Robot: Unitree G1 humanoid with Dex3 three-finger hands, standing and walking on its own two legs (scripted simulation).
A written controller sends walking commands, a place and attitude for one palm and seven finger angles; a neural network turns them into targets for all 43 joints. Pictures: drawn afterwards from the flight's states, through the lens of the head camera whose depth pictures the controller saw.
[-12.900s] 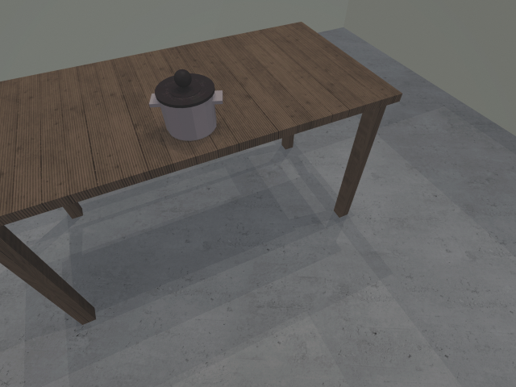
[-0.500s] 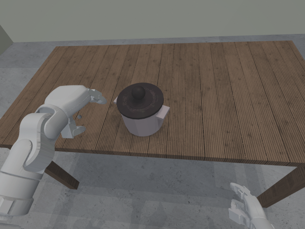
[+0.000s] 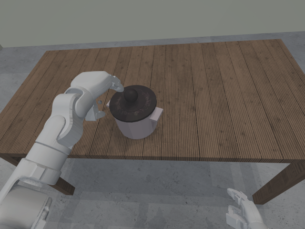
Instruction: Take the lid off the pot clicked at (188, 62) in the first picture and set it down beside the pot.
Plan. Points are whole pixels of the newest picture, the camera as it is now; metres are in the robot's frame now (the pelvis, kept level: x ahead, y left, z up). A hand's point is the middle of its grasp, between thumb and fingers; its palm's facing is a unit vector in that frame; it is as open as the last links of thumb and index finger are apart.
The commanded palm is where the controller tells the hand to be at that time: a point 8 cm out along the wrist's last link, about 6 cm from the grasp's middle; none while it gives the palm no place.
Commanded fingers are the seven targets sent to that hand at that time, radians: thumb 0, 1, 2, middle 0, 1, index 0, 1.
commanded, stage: move the open hand above the knob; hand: left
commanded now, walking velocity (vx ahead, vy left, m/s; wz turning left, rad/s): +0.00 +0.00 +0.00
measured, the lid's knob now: (131, 95) +0.49 +0.10 +0.06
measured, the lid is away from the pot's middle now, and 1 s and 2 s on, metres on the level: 0.00 0.00 0.00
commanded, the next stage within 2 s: lower the open fingers around the knob in 1.30 s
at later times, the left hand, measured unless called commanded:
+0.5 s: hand (121, 86) +0.45 +0.11 +0.13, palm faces -0.28 -0.06 -0.96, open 10.2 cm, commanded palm +0.44 +0.12 +0.20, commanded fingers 0.00 -0.27 1.35 -0.81 -0.08 -0.81 -0.08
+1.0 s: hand (123, 81) +0.46 +0.11 +0.14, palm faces -0.26 -0.07 -0.96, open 10.2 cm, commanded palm +0.44 +0.12 +0.20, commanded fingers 0.00 -0.27 1.35 -0.81 -0.08 -0.81 -0.08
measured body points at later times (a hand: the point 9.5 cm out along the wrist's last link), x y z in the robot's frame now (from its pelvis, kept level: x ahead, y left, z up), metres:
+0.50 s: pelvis +0.01 +0.00 +0.00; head +0.05 -0.05 +0.44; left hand +0.46 +0.11 +0.19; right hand +0.16 -0.25 -0.14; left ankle +0.01 +0.15 -0.74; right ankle -0.01 -0.16 -0.74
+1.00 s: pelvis +0.02 +0.00 +0.00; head +0.06 -0.04 +0.44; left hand +0.47 +0.11 +0.19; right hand +0.15 -0.24 -0.14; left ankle +0.01 +0.15 -0.74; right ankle -0.01 -0.16 -0.74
